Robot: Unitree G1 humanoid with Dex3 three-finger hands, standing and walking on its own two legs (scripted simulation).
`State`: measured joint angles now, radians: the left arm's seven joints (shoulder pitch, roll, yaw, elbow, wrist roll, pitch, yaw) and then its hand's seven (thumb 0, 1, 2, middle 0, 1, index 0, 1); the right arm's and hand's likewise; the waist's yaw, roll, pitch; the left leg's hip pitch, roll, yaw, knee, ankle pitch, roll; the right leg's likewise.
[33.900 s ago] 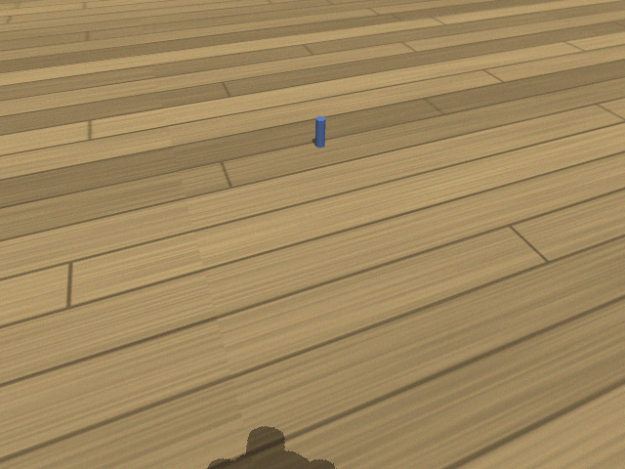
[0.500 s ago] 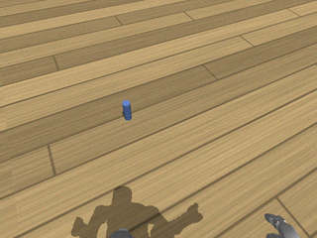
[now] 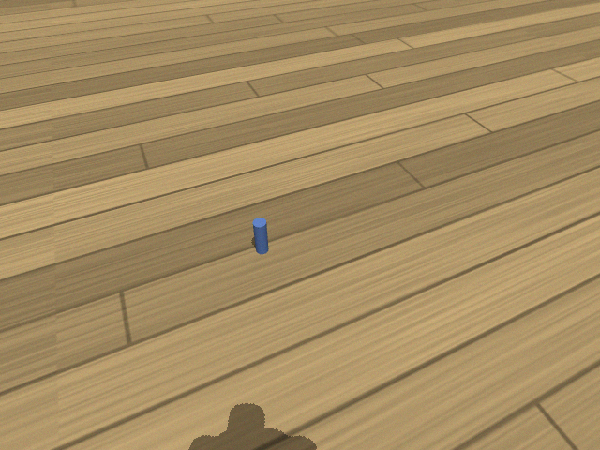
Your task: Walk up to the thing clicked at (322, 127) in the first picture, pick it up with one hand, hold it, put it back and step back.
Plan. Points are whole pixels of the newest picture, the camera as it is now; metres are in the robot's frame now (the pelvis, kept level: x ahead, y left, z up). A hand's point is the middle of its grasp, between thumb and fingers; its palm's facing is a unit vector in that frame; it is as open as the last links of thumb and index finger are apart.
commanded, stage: step back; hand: left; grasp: from the side
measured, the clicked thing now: (260, 236) +1.08 +0.18 -0.68
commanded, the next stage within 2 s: stand in 0.68 s
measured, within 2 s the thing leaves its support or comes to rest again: neither
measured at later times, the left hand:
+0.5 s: hand out of the picture +0.11 +0.28 -0.16, palm faces +0.06 -0.92 -0.38, open 7.4 cm
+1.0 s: hand out of the picture +0.13 +0.27 -0.14, palm faces +0.01 -0.94 -0.33, open 7.4 cm
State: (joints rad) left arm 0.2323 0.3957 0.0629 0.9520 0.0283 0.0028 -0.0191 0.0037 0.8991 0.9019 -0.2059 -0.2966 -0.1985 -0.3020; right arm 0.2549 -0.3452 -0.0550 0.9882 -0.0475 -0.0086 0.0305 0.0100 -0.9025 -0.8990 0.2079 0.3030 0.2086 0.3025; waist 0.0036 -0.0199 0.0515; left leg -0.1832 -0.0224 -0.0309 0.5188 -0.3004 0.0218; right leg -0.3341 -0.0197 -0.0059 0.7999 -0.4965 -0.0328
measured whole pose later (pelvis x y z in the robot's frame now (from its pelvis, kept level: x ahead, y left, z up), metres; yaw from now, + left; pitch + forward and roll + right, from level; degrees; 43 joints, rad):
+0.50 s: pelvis +0.04 +0.00 -0.01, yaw +2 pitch -3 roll +1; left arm 0.16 0.38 0.05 0.98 0.01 -0.01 0.00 0.00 0.90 0.90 -0.21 -0.30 -0.20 -0.30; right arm 0.18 -0.36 -0.05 1.03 -0.04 0.00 0.01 0.01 -0.91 -0.90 0.20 0.30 0.20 0.30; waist 0.03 -0.02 0.10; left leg -0.29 0.00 0.00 0.58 -0.24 -0.02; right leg -0.26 -0.06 -0.04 0.66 -0.36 0.00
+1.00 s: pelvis +0.05 +0.01 +0.01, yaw +1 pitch -4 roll +0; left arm 0.09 0.35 0.00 1.12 0.01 -0.02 -0.01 0.00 0.90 0.90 -0.21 -0.30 -0.20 -0.30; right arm 0.04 -0.34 -0.01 1.10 -0.01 -0.02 0.02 0.01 -0.90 -0.90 0.21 0.30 0.21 0.30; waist 0.01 0.00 0.06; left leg -0.15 0.02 0.01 0.38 -0.16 -0.01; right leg -0.09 -0.03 -0.02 0.37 -0.22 0.02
